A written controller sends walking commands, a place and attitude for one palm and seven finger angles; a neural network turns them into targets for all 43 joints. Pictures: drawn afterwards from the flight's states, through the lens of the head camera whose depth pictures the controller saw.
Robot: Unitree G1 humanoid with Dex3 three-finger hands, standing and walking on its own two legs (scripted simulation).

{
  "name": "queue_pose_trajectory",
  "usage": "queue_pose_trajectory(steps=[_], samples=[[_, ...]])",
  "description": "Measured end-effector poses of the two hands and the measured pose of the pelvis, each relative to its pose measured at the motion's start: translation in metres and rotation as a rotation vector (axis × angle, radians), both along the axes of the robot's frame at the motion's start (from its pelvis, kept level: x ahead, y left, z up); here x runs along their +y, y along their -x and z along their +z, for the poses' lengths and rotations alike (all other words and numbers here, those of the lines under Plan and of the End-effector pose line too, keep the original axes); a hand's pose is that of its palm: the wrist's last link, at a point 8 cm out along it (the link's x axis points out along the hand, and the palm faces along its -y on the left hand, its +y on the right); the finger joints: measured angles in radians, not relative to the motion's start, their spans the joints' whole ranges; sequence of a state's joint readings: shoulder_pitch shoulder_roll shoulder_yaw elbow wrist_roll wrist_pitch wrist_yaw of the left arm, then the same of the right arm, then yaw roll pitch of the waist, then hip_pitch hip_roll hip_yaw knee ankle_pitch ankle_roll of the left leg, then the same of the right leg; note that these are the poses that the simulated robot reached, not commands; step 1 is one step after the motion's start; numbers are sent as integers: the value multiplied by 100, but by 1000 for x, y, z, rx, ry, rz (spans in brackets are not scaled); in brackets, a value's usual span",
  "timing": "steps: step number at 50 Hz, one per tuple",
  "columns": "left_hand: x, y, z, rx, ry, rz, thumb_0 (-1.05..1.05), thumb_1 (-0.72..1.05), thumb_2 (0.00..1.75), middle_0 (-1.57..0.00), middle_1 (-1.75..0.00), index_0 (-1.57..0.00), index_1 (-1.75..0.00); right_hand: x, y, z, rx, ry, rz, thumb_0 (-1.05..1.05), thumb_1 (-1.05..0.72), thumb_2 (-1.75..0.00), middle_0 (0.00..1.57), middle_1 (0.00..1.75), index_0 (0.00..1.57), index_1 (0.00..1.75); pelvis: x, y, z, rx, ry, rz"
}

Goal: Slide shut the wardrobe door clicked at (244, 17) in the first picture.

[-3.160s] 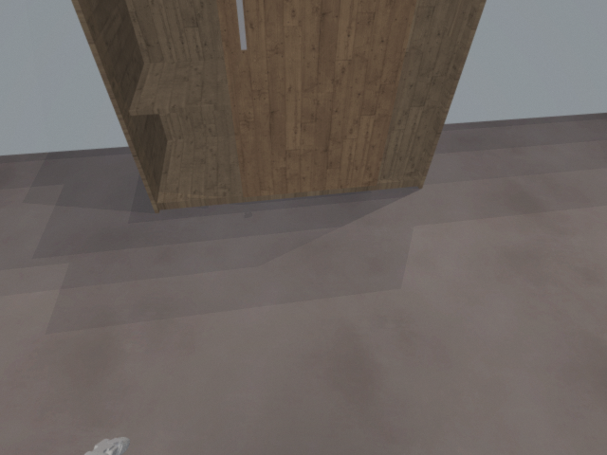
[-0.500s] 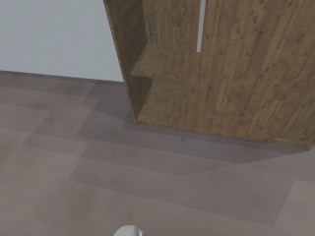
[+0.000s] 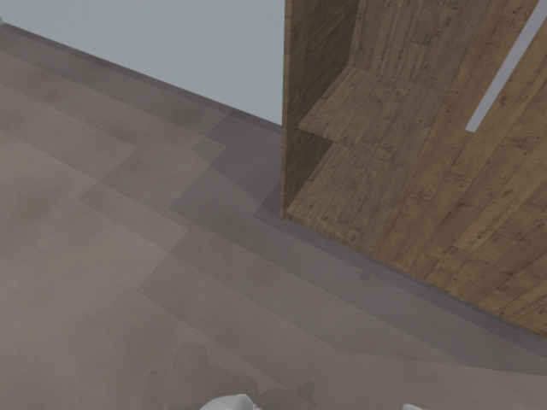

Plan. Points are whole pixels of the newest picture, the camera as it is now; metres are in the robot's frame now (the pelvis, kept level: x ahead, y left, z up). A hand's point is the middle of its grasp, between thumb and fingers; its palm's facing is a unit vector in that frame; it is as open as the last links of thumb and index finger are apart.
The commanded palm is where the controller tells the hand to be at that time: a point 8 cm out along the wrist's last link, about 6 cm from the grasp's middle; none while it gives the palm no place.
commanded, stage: turn to face it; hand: right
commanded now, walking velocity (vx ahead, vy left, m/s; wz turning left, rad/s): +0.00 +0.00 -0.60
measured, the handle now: (516, 49) +0.69 -0.38 +0.17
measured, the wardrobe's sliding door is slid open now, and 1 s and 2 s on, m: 0.40 0.40 0.40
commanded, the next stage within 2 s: take the last steps up to it in 0.92 s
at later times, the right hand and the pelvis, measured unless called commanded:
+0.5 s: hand out of the picture +0.11 -0.26 -0.16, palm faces +0.22 +0.95 -0.21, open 7.4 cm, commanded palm none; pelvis +0.09 -0.06 +0.02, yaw -10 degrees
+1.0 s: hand out of the picture +0.10 -0.18 -0.12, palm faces +0.40 +0.87 -0.28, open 7.4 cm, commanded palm none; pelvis +0.10 +0.02 +0.03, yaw -23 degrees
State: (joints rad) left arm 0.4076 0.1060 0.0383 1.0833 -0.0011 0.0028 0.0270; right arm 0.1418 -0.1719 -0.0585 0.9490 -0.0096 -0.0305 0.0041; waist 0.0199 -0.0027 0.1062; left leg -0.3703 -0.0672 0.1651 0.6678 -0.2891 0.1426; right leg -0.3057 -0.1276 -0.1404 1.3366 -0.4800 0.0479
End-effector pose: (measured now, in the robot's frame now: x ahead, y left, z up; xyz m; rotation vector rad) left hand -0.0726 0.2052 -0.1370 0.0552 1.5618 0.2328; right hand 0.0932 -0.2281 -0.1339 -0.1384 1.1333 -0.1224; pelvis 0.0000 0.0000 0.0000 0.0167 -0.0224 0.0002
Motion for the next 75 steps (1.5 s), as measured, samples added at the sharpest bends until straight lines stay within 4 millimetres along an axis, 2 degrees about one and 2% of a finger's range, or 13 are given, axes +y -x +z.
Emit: queue_pose_trajectory(steps=[4,8,13,18,25,33,42,51,58,65,68,71,75], samples=[[13,-99,7,-233,-40,-26,1,91,90,-20,-29,-20,-29,-8,-9,12,62,50,35,0,-91,-90,20,30,20,30,-4,-19,12,7,6,33],[16,-167,19,-375,-60,-63,1,92,90,-20,-29,-20,-29,-18,-20,23,79,70,34,1,-92,-90,20,30,20,30,-13,-40,19,16,6,17],[-3,-207,21,-366,-40,-160,0,92,90,-19,-29,-19,-29,-32,-37,23,23,39,-48,1,-92,-90,20,30,20,30,-26,-65,19,5,-7,-50],[-27,-236,16,-324,-43,-264,1,92,90,-20,-29,-20,-29,-52,-33,1,22,-2,-159,1,-91,-90,20,30,20,30,-46,-84,7,-3,-12,-129],[-40,-247,27,-297,-47,-314,1,92,90,-20,-29,-20,-29,-75,-5,8,142,17,-222,1,-91,-90,20,30,20,30,-56,-88,18,20,-4,-171],[-25,-255,28,-257,-29,-353,1,91,90,-20,-30,-20,-30,-80,6,26,158,72,-289,1,-91,-90,20,30,20,30,-43,-93,26,36,-2,-235],[19,-284,1,-275,17,-396,1,90,90,-20,-30,-20,-29,-36,-4,39,56,132,-332,1,-91,-90,20,30,20,30,0,-97,15,22,24,-318],[36,-316,14,-295,35,-488,1,91,90,-19,-29,-20,-29,13,24,52,53,100,-422,1,-91,-90,21,30,20,30,25,-97,29,13,62,-405],[21,-328,20,-286,42,-593,1,91,90,-19,-29,-20,-29,30,76,44,112,66,-509,0,-92,-90,21,30,20,30,28,-91,30,15,47,-454],[-24,-344,34,-354,55,-679,1,91,90,-19,-29,-20,-29,49,155,25,289,-32,-605,0,-91,-90,21,30,20,30,10,-89,29,20,18,-471],[-41,-342,33,-395,44,-679,1,91,90,-19,-29,-20,-29,52,179,12,372,-87,-620,1,-91,-90,20,30,20,30,-3,-90,22,11,3,-469],[-44,-329,36,-385,29,-638,0,91,90,-20,-29,-20,-29,47,178,11,416,-117,-592,1,-91,-90,20,30,20,30,-13,-97,25,2,12,-460],[-29,-307,36,-295,-13,-603,0,93,90,-20,-29,-20,-29,27,145,15,366,-117,-567,1,-91,-90,20,30,20,30,-24,-110,30,1,17,-466]])
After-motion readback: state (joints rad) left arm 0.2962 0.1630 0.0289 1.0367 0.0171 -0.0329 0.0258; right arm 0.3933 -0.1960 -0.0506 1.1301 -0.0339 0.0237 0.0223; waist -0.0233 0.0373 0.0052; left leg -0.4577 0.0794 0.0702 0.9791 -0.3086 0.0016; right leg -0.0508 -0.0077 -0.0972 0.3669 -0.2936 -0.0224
